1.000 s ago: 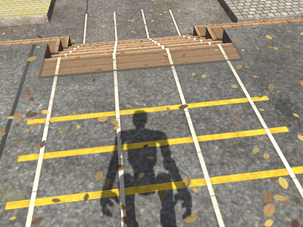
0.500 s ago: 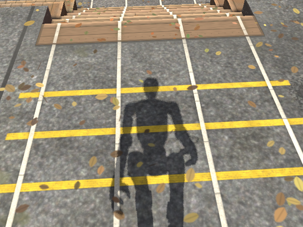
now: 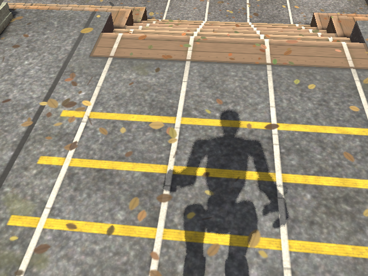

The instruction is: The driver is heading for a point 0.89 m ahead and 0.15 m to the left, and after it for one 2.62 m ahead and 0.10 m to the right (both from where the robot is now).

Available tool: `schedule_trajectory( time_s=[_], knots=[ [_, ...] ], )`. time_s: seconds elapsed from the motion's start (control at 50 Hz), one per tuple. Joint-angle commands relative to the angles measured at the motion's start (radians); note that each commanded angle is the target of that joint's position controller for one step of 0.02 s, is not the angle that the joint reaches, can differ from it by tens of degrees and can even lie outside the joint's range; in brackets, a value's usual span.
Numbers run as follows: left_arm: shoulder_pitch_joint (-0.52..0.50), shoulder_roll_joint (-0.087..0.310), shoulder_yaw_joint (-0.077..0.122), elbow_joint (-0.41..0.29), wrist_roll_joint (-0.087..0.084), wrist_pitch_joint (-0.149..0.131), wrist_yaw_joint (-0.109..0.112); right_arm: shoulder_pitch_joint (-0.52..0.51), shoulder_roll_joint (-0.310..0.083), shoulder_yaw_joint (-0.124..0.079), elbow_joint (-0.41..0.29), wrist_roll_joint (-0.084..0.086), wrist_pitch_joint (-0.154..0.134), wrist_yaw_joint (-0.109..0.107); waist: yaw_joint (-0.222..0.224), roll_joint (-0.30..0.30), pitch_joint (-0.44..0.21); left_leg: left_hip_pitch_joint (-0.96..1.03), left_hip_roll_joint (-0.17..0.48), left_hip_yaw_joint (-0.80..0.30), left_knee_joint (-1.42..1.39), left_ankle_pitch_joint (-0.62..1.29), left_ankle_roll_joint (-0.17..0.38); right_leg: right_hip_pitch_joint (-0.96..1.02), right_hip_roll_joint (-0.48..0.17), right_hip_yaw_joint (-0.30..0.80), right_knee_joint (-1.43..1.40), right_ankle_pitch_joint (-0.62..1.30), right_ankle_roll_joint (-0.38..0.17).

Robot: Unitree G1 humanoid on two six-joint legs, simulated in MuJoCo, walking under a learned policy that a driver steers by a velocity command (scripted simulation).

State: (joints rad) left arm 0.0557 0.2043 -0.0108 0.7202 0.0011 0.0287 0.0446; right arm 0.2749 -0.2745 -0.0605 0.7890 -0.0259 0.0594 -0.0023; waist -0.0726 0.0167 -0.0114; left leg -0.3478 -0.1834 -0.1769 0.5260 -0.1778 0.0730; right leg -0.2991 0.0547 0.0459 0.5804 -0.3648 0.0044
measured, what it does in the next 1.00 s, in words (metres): walks ahead, turning left: left foot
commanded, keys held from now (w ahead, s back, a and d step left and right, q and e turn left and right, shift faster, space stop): q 0.24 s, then w+q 0.40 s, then w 0.26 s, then w+e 0.10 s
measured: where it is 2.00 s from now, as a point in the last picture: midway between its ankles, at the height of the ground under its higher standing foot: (118, 231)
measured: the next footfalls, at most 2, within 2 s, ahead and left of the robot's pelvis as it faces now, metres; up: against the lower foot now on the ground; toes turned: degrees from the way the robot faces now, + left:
left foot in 0.62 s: +0.08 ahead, +0.14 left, +0.00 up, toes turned +23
right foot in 1.24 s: +0.54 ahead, +0.18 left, -0.15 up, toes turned +20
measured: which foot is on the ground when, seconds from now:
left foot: down 0.00-0.00, up 0.02-0.60, down 0.62-1.00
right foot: down 0.00-0.64, up 0.66-1.00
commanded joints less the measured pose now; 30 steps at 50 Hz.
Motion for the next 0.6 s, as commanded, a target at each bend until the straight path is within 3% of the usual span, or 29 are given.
schedule_trajectory(
  time_s=[0.02, 0.04, 0.06, 0.08, 0.1, 0.16, 0.24, 0.32, 0.36, 0.46, 0.56, 0.6],
  knots=[
    [0.241, 0.235, 0.061, -0.038, 0.015, -0.020, 0.010, 0.000, 0.011, -0.008, -0.115, 0.041, -0.016, -0.004, 0.100, -0.275, -0.076, -0.411, 0.000, -0.028, 0.310, -0.485, -0.043, 0.477, -0.437, 0.445, -0.287, 0.158, -0.143],
    [0.265, 0.227, 0.061, -0.021, 0.028, -0.011, 0.005, -0.077, -0.113, -0.038, -0.125, -0.005, -0.027, -0.006, 0.136, -0.171, 0.007, -0.517, -0.002, 0.023, 0.494, -0.510, -0.058, 0.351, -0.471, 0.491, -0.293, 0.330, -0.218],
    [0.229, 0.183, 0.050, -0.034, 0.033, -0.018, 0.003, -0.086, -0.126, -0.047, -0.128, -0.014, -0.029, 0.000, 0.085, -0.108, 0.028, -0.474, 0.041, 0.005, 0.599, -0.430, -0.067, 0.277, -0.443, 0.428, -0.278, 0.426, -0.242],
    [0.165, 0.145, 0.041, -0.046, 0.029, -0.022, -0.005, -0.074, -0.118, -0.047, -0.114, -0.010, -0.023, 0.005, 0.042, -0.084, 0.042, -0.464, 0.053, 0.031, 0.703, -0.345, -0.078, 0.225, -0.375, 0.318, -0.269, 0.481, -0.239],
    [0.116, 0.128, 0.037, -0.068, 0.029, -0.024, -0.011, -0.055, -0.117, -0.049, -0.101, -0.008, -0.010, 0.012, 0.017, -0.099, 0.025, -0.445, 0.058, 0.053, 0.782, -0.274, -0.086, 0.193, -0.317, 0.222, -0.260, 0.513, -0.223],
    [0.118, 0.113, 0.033, -0.103, 0.022, -0.032, -0.018, -0.053, -0.119, -0.053, -0.101, 0.006, 0.015, 0.035, 0.020, -0.140, -0.013, -0.429, 0.076, 0.090, 0.895, -0.165, -0.114, 0.137, -0.250, 0.092, -0.238, 0.554, -0.214],
    [0.239, 0.158, 0.053, -0.081, 0.023, -0.030, -0.016, -0.135, -0.087, -0.041, -0.139, -0.002, 0.038, 0.043, 0.064, -0.133, -0.002, -0.487, 0.101, 0.108, 0.831, -0.115, -0.136, 0.177, -0.278, 0.070, -0.249, 0.503, -0.235],
    [0.309, 0.196, 0.072, -0.059, 0.022, -0.039, -0.026, -0.199, -0.075, -0.035, -0.152, -0.002, 0.035, 0.056, 0.117, -0.154, 0.015, -0.497, 0.148, 0.094, 0.559, -0.032, -0.131, 0.240, -0.310, 0.128, -0.366, -0.086, -0.204],
    [0.324, 0.221, 0.082, -0.048, 0.022, -0.042, -0.034, -0.238, -0.072, -0.033, -0.158, 0.002, 0.029, 0.065, 0.128, -0.149, 0.040, -0.478, 0.160, 0.099, 0.447, -0.027, -0.122, 0.254, -0.342, 0.141, -0.403, -0.183, -0.206],
    [0.337, 0.238, 0.099, -0.022, 0.035, -0.062, -0.044, -0.316, -0.048, -0.019, -0.167, 0.009, 0.004, 0.081, 0.143, -0.132, 0.077, -0.314, 0.198, 0.178, 0.263, -0.063, -0.073, 0.205, -0.375, 0.046, -0.427, -0.166, -0.205],
    [0.337, 0.259, 0.116, -0.007, 0.041, -0.053, -0.050, -0.326, -0.052, -0.010, -0.165, 0.019, -0.012, 0.085, 0.146, -0.134, 0.074, -0.136, 0.182, 0.261, 0.137, -0.210, -0.015, 0.205, -0.387, -0.030, -0.364, -0.089, -0.191],
    [0.310, 0.275, 0.123, -0.007, 0.019, -0.041, -0.047, -0.215, -0.043, -0.009, -0.122, 0.007, -0.023, 0.072, 0.088, -0.111, 0.042, 0.037, 0.140, 0.309, -0.031, -0.202, 0.008, 0.179, -0.355, -0.115, -0.220, 0.062, -0.159]
  ],
)
Keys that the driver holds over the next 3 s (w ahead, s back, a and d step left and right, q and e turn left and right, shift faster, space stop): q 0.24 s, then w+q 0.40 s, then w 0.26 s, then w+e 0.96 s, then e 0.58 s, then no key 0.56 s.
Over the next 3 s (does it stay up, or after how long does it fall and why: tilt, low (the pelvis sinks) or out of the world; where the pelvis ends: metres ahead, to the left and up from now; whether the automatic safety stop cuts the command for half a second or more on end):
stays up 0.86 0.30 -0.14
